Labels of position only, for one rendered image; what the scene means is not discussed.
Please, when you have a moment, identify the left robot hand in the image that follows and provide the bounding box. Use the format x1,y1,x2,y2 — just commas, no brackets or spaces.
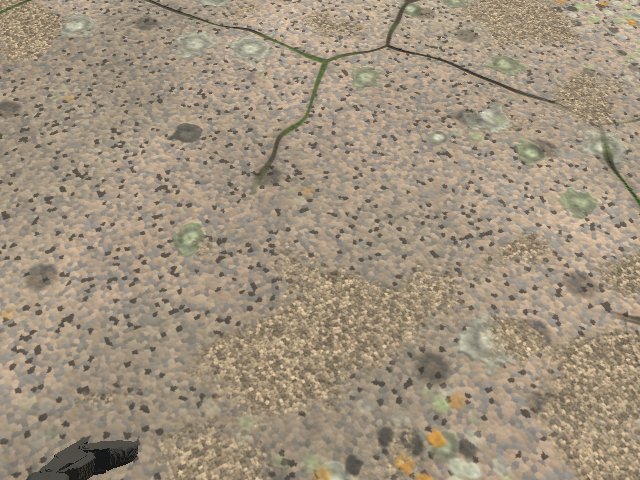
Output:
26,440,138,480

